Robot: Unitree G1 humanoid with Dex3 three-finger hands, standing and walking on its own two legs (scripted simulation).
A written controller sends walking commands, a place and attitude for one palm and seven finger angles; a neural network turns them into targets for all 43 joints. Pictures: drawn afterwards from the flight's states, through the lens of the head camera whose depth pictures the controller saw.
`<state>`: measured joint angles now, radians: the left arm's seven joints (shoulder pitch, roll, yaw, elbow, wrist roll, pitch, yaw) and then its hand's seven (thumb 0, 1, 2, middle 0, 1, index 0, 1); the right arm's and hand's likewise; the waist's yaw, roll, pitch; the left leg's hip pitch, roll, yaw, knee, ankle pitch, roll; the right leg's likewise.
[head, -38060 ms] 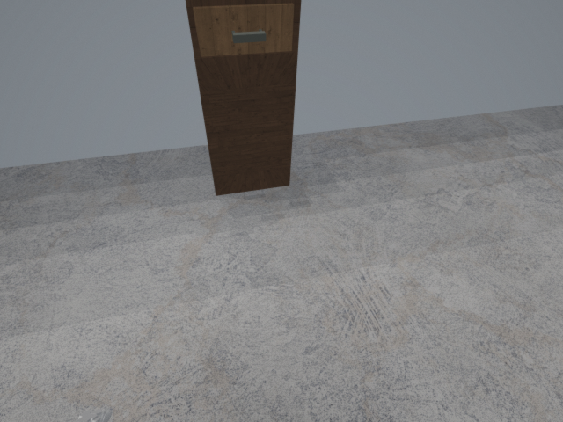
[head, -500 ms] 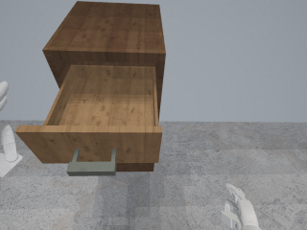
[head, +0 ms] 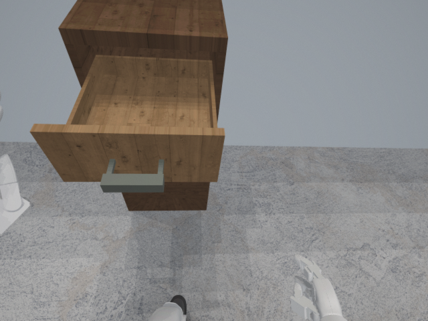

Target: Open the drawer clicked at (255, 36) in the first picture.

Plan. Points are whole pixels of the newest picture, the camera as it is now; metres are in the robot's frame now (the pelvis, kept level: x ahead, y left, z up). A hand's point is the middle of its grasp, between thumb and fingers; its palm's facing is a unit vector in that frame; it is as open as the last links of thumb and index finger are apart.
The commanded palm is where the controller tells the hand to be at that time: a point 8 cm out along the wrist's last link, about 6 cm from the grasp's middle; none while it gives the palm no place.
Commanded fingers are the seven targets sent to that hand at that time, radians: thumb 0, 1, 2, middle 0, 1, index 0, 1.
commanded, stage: step back with the hand held close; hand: left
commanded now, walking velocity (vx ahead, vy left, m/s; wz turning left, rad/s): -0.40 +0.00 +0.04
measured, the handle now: (135, 173) +0.37 +0.19 +0.04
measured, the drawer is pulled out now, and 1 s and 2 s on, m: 0.29 0.29 0.29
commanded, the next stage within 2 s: stop stepping back and stand still in 0.02 s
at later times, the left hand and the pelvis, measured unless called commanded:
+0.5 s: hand out of the picture +0.08 +0.20 +0.22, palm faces +0.37 -0.79 -0.49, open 7.4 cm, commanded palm +0.03 +0.26 +0.23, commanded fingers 0.00 0.90 0.90 -0.20 -0.30 -0.20 -0.30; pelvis -0.10 -0.03 +0.01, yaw +1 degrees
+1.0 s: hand out of the picture +0.08 +0.24 +0.20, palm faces +0.43 -0.77 -0.46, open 7.4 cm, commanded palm none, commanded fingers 0.00 0.90 0.90 -0.20 -0.30 -0.20 -0.30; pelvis -0.10 -0.01 +0.02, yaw +3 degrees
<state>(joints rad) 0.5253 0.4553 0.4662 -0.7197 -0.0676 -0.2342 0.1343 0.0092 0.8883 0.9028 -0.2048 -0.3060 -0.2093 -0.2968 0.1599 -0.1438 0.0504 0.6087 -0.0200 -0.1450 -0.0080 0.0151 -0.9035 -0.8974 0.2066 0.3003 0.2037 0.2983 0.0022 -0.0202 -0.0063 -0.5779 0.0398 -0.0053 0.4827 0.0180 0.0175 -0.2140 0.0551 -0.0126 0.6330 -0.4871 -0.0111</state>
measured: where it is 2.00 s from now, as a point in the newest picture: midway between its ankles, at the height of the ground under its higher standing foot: outside the picture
